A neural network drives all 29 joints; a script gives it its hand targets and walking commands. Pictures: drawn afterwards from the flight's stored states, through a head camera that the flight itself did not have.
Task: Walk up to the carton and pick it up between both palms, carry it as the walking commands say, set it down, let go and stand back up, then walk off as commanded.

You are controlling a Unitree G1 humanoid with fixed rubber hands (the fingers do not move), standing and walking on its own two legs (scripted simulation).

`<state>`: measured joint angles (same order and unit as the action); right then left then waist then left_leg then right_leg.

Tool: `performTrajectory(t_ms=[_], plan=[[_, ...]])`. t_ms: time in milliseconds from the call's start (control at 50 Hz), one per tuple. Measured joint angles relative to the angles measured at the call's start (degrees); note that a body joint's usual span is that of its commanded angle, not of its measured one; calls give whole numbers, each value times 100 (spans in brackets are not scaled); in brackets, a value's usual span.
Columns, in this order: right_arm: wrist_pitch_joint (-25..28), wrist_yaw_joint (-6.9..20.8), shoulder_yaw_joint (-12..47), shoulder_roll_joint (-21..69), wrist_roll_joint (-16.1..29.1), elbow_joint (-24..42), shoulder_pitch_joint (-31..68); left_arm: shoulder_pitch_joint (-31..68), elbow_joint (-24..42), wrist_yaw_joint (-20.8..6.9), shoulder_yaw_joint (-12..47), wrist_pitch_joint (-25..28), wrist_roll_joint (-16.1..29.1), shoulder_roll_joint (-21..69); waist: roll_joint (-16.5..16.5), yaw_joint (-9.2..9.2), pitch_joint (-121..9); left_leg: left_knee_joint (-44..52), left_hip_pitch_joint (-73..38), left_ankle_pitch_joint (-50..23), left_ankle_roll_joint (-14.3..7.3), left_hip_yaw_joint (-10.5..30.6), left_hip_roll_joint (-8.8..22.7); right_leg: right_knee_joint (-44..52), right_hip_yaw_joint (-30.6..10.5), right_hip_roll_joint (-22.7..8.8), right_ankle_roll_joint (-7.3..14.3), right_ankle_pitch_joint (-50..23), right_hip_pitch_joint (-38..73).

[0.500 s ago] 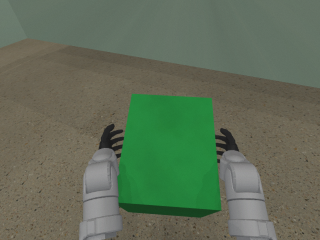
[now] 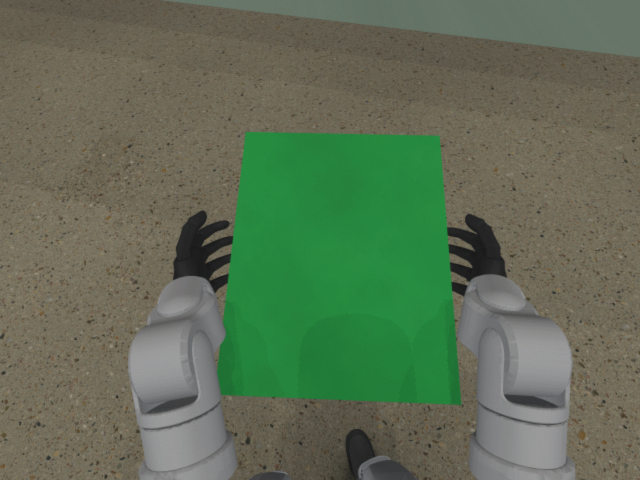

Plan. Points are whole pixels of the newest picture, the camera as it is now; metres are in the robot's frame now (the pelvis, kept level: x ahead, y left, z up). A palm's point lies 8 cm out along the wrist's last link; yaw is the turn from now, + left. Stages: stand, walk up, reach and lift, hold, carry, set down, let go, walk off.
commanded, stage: carry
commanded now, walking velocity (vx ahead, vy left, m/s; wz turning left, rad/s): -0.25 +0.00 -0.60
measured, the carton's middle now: (336, 277) +0.37 +0.00 -0.01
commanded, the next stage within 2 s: none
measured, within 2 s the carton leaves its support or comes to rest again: neither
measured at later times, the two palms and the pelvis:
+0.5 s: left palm (267, 415) +0.18 +0.07 +0.09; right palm out of the picture +0.07 -0.22 +0.08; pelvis -0.14 +0.02 -0.02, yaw -20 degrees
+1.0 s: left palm out of the picture +0.02 +0.10 +0.11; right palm out of the picture -0.15 -0.15 +0.12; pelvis -0.30 +0.12 +0.00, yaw -35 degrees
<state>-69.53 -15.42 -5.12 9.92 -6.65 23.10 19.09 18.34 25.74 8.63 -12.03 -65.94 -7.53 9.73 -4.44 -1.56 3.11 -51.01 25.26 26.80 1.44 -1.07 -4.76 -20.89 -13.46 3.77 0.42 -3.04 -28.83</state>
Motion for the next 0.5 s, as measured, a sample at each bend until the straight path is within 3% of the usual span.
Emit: performTrajectory(t_ms=[60,80,120,140,180,240,300,340,440,480,500], plan=[[-15,32,14,-31,-2,2,-109,-14,2,21,62,-103,3,-6,-93,-6,-10,1524,-698,-168,-2,-168,52,119,-62,151,-166,-229,-10],[-8,34,12,-36,-2,4,-125,-11,2,33,81,-113,3,-10,63,-5,-43,1891,-899,-361,-139,-190,247,-134,100,317,-261,82,-159],[14,86,67,-62,3,-35,-229,-126,-3,39,103,-121,23,-37,101,-2,63,1708,-911,-673,-375,-249,363,-1752,510,338,-302,1706,-620],[-4,128,102,-83,3,-61,-308,-214,-2,40,138,-157,35,-61,176,-2,50,1695,-951,-705,-422,-257,438,-2713,714,329,-303,2118,-823],[-44,181,106,-90,-1,-96,-341,-242,4,51,156,-239,34,-75,420,4,-2,1697,-974,-734,-431,-270,701,-4044,1094,290,-302,2233,-989],[-40,190,104,-89,-2,-126,-312,-240,7,85,155,-241,33,-76,595,124,-223,1695,-903,-753,-427,-606,1052,-4791,1342,34,-301,2247,-971],[-25,198,89,-92,-6,-127,-325,-241,6,103,180,-240,35,-73,491,142,-317,1694,-837,-802,-427,-1097,1247,-4802,1397,-253,-300,2250,-874],[-13,241,40,-107,-6,-128,-398,-241,3,133,259,-294,35,-75,451,146,-318,1680,-762,-865,-427,-1321,1374,-4518,1481,-274,-300,2260,-722],[-56,323,33,-147,-7,-136,-577,-240,-63,169,335,-458,29,-76,475,153,-324,1485,-408,-1027,-339,-1534,1565,-2581,1854,-278,-192,2240,123],[-61,325,33,-150,-8,-135,-568,-240,-65,172,335,-451,27,-72,406,149,-343,1159,-180,-977,-278,-1616,1554,-1648,1688,-324,-63,1473,529],[-52,320,33,-148,-8,-138,-541,-248,-68,173,336,-414,22,-73,381,147,-291,784,-23,-465,-255,-1599,1541,-1577,1590,-325,-17,1591,543]])
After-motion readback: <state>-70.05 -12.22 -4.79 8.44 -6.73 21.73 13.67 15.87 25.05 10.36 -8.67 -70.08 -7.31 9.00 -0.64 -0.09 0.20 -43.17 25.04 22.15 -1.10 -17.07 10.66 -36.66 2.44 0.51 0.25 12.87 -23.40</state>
